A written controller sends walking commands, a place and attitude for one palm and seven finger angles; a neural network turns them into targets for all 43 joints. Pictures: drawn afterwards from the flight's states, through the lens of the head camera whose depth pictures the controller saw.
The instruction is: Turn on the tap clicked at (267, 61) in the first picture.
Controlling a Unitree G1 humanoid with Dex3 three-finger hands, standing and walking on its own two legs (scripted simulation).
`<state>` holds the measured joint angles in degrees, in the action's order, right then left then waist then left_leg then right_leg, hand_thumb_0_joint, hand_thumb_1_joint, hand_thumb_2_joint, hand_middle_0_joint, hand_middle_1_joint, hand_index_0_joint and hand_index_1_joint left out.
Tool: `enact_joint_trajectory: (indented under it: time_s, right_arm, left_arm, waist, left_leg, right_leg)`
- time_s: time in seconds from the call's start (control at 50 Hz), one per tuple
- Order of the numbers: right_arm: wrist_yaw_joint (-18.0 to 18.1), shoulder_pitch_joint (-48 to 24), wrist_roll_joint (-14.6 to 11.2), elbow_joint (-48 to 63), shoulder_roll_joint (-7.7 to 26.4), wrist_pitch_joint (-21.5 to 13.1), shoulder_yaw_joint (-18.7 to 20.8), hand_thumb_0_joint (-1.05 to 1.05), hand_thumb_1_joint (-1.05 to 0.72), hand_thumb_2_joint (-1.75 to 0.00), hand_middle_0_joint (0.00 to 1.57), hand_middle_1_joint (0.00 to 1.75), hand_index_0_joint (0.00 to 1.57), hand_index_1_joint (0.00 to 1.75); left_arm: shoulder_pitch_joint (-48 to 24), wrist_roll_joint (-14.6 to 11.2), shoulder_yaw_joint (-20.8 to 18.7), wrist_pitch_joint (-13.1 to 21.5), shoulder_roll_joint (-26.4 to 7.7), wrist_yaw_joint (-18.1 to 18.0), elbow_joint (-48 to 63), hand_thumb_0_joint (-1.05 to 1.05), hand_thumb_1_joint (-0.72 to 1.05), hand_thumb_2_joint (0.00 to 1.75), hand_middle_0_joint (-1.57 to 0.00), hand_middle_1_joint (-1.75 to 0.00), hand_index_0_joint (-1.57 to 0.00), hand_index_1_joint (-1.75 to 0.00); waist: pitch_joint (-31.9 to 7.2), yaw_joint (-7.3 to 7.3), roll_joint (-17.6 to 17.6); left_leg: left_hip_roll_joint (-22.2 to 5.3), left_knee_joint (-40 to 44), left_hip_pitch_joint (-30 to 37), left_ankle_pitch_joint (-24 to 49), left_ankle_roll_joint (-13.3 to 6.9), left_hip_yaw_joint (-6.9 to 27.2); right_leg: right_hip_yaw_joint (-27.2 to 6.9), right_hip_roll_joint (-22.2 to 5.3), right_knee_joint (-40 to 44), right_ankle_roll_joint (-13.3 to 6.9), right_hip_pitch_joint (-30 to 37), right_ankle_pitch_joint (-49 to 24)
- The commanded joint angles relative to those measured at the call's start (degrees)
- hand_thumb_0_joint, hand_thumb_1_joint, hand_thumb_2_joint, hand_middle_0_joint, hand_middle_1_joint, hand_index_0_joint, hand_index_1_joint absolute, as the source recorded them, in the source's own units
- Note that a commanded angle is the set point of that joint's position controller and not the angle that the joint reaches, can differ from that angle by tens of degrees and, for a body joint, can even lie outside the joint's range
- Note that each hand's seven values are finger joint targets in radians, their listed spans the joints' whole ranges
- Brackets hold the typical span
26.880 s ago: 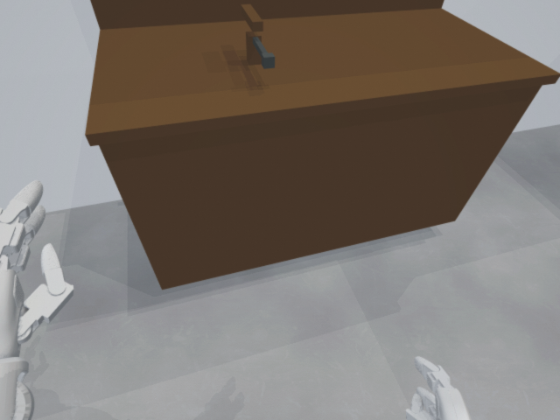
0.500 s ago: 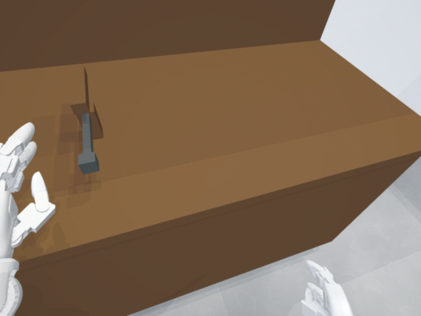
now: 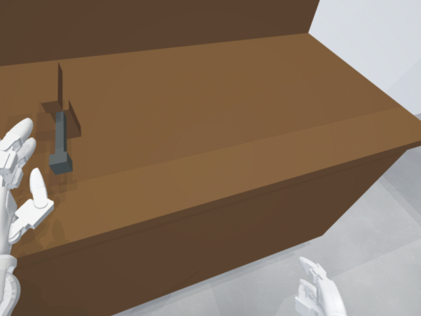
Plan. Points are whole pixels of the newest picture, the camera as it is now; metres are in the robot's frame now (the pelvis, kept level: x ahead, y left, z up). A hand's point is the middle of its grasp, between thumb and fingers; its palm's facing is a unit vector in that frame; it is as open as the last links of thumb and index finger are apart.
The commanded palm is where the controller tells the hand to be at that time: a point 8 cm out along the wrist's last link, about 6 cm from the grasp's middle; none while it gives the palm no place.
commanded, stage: come to a stop and stand still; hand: left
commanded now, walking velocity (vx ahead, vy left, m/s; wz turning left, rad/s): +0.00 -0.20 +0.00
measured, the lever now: (61, 163) +0.33 +0.30 +0.11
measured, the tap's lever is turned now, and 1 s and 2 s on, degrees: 0 0 0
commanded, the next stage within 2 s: look again from close up in 1.16 s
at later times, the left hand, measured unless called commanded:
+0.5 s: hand (52, 203) +0.22 +0.24 +0.16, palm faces +0.41 -0.81 -0.42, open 7.4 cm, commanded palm +0.16 +0.27 +0.18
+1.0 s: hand (2, 191) +0.23 +0.31 +0.17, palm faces +0.43 -0.84 -0.33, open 7.4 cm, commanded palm +0.17 +0.33 +0.18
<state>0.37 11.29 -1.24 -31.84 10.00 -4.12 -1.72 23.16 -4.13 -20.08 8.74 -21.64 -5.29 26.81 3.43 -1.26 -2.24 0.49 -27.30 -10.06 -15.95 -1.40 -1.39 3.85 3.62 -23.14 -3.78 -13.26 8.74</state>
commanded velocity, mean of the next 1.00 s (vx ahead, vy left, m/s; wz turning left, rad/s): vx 0.00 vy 0.01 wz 0.00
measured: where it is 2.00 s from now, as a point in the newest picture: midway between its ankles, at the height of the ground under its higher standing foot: outside the picture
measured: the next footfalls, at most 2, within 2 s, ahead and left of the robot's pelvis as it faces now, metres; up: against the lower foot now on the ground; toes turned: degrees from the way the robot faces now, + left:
none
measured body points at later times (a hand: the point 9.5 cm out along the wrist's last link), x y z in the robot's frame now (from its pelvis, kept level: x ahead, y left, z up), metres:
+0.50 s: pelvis +0.01 -0.01 +0.00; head +0.03 +0.00 +0.45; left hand +0.19 +0.28 +0.18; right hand +0.18 -0.25 -0.08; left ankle -0.01 +0.10 -0.74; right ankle +0.04 -0.08 -0.74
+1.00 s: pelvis +0.01 +0.05 +0.00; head +0.03 +0.08 +0.44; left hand +0.20 +0.35 +0.18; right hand +0.20 -0.16 -0.07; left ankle -0.01 +0.10 -0.74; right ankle +0.04 -0.07 -0.74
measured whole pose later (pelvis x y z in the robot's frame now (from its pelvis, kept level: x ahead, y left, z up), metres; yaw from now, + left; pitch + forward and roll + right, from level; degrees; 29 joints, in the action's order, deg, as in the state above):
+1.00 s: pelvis +0.01 +0.05 +0.00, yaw +0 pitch -2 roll -1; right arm -0.4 11.1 -0.5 -32.5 10.7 -7.6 -2.0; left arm 20.0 -1.9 -21.6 12.5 -20.7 -5.6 26.8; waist 4.6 -2.7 -2.8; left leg 4.7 -27.7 -9.0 -17.0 -5.4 -2.4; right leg 2.3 -0.4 -26.8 0.3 -13.5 11.3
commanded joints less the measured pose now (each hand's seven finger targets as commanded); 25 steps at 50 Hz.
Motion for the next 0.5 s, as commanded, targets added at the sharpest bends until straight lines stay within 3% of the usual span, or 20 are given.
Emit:
enact_joint_trajectory:
  time_s: [0.0,0.02,0.1,0.14,0.18,0.24,0.28,0.3,0.32,0.36,0.4,0.42,0.44,0.46,0.48]
  right_arm:
    - [0.5,-5.7,-0.2,9.3,7.9,-2.9,3.8,0.00,-0.90,-0.90,0.20,0.30,0.20,0.30]
    - [0.5,-4.9,0.2,9.1,7.9,-2.7,3.7,0.00,-0.90,-0.90,0.20,0.30,0.20,0.30]
    - [0.7,-5.4,-0.4,9.0,8.1,-2.8,3.9,0.00,-0.90,-0.90,0.20,0.30,0.20,0.30]
    - [0.9,-4.7,-0.3,8.7,8.3,-2.9,3.9,0.00,-0.90,-0.90,0.20,0.30,0.20,0.30]
    - [1.1,-4.2,-0.4,8.0,8.1,-2.7,3.8,0.00,-0.90,-0.90,0.20,0.30,0.20,0.30]
    - [1.6,-4.5,-0.6,7.4,8.2,-2.5,3.5,0.00,-0.90,-0.90,0.20,0.30,0.20,0.30]
    - [1.9,-4.6,-0.5,7.0,8.2,-2.5,3.5,0.00,-0.90,-0.90,0.20,0.30,0.20,0.30]
    - [2.1,-6.0,-0.7,6.7,8.4,-2.5,3.2,0.00,-0.90,-0.90,0.20,0.30,0.20,0.30]
    - [2.3,-5.5,-0.2,6.6,8.0,-2.6,2.9,0.00,-0.90,-0.90,0.20,0.30,0.20,0.30]
    - [2.4,-5.3,-0.2,6.8,8.5,-2.8,3.4,0.00,-0.90,-0.90,0.20,0.30,0.20,0.30]
    - [2.4,-6.5,-0.5,6.7,8.7,-2.8,3.3,0.00,-0.90,-0.90,0.20,0.30,0.20,0.30]
    - [2.5,-5.7,-0.2,6.6,8.6,-2.7,3.1,0.00,-0.90,-0.90,0.20,0.30,0.20,0.30]
    - [2.5,-5.6,-0.2,6.8,8.8,-2.8,3.4,0.00,-0.90,-0.90,0.20,0.30,0.20,0.30]
    - [2.7,5.5,1.1,4.2,9.5,-6.5,4.7,0.00,-0.90,-0.90,0.20,0.30,0.20,0.30]
    - [2.4,-0.6,0.7,3.0,4.6,-6.6,2.3,0.00,-0.90,-0.90,0.20,0.30,0.20,0.30]
  left_arm:
    - [-3.3,-0.3,-7.8,3.6,-11.1,-0.9,15.0,0.00,0.90,0.90,-0.20,-0.30,-0.20,-0.30]
    - [-2.7,-0.6,-6.3,3.6,-9.1,-0.8,13.6,0.00,0.90,0.90,-0.20,-0.30,-0.20,-0.30]
    - [-1.3,-0.9,-7.3,3.1,-10.0,-1.0,13.7,0.00,0.90,0.90,-0.20,-0.30,-0.20,-0.30]
    - [-1.1,-0.7,-6.4,3.0,-9.2,-1.6,13.2,0.00,0.90,0.90,-0.20,-0.30,-0.20,-0.30]
    - [-0.1,-0.5,-6.7,2.8,-9.4,-2.4,12.5,0.00,0.90,0.90,-0.20,-0.30,-0.20,-0.30]
    - [0.4,-0.1,-6.4,2.2,-9.5,-3.3,13.0,0.00,0.90,0.90,-0.20,-0.30,-0.20,-0.30]
    - [0.7,0.1,-6.5,2.3,-9.7,-3.7,13.3,0.00,0.90,0.90,-0.20,-0.30,-0.20,-0.30]
    - [0.5,0.4,-7.6,2.4,-11.5,-4.1,14.9,0.00,0.90,0.90,-0.20,-0.30,-0.20,-0.30]
    - [0.8,0.4,-6.1,2.6,-9.7,-4.1,13.9,0.00,0.90,0.90,-0.20,-0.30,-0.20,-0.30]
    - [0.1,0.6,-5.8,2.5,-9.7,-4.2,13.8,0.00,0.90,0.90,-0.20,-0.30,-0.20,-0.30]
    - [-0.1,0.8,-6.2,2.2,-10.6,-4.3,13.8,0.00,0.90,0.90,-0.20,-0.30,-0.20,-0.30]
    - [-0.1,0.7,-4.8,2.1,-8.7,-4.2,12.3,0.00,0.90,0.90,-0.20,-0.30,-0.20,-0.30]
    - [-1.0,0.8,-5.0,2.1,-9.2,-4.1,12.4,0.00,0.90,0.90,-0.20,-0.30,-0.20,-0.30]
    - [-60.0,9.0,-35.7,8.4,-52.5,-3.4,25.7,0.00,0.90,0.90,-0.20,-0.30,-0.20,-0.30]
    - [-28.9,4.1,-15.7,7.0,-20.7,-0.8,-7.4,0.00,0.90,0.90,-0.20,-0.30,-0.20,-0.30]
  waist:
    - [-10.0,0.22,6.6]
    - [-9.9,0.36,6.2]
    - [-9.5,0.46,4.9]
    - [-9.6,0.30,4.5]
    - [-9.3,0.46,1.9]
    - [-9.3,0.56,-0.6]
    - [-9.8,0.48,0.1]
    - [-9.9,0.31,3.0]
    - [-10.4,0.42,3.5]
    - [-10.5,0.15,3.1]
    - [-9.9,0.14,3.9]
    - [-10.1,0.29,2.9]
    - [-10.1,0.14,2.8]
    - [2.2,1.52,-2.8]
    - [-11.7,0.23,1.5]
  left_leg:
    - [-7.7,3.9,-0.9,12.3,0.7,6.0]
    - [-7.9,3.2,-1.5,12.4,0.5,6.0]
    - [-6.6,1.6,-1.9,7.2,0.1,5.1]
    - [-4.5,-0.1,-2.5,2.7,-0.2,4.1]
    - [-2.8,-3.4,-2.4,0.5,-0.4,3.0]
    - [-1.8,-4.8,-3.4,-0.1,-0.3,3.0]
    - [-1.9,-3.8,-3.2,0.9,-0.4,3.2]
    - [-2.5,-1.3,-2.3,2.3,-0.6,3.6]
    - [-2.9,0.3,-1.9,3.8,-0.9,3.5]
    - [-3.4,1.1,-1.2,6.4,-0.9,3.9]
    - [-4.0,2.4,0.3,8.4,-1.0,4.4]
    - [-4.3,2.8,-0.2,8.9,-1.0,4.7]
    - [-4.4,3.5,-0.4,9.1,-0.9,5.0]
    - [-1.5,-0.8,-6.1,8.8,0.3,-2.3]
    - [-1.2,1.0,-4.7,8.2,-0.9,0.4]
  right_leg:
    - [-6.5,-6.8,0.8,1.7,6.2,-8.4]
    - [-6.1,-7.0,1.0,1.7,6.2,-8.7]
    - [-9.1,-8.3,2.5,1.4,4.9,-6.4]
    - [-12.2,-10.1,5.9,1.9,4.7,-1.8]
    - [-16.1,-13.0,10.5,2.4,3.1,3.4]
    - [-17.4,-15.3,13.1,2.4,3.1,6.8]
    - [-16.9,-15.8,12.9,2.4,3.6,6.4]
    - [-15.9,-15.5,11.8,2.5,4.2,4.3]
    - [-14.0,-14.6,10.5,3.0,5.3,2.7]
    - [-12.6,-13.0,9.4,4.4,6.5,-0.2]
    - [-11.6,-12.2,8.0,4.0,5.8,-3.0]
    - [-10.3,-11.8,7.2,3.8,6.9,-3.4]
    - [-10.3,-11.4,6.8,3.7,7.3,-4.0]
    - [-7.6,-5.9,12.6,14.3,-3.9,-7.1]
    - [-6.9,-10.4,5.8,8.2,5.8,-4.3]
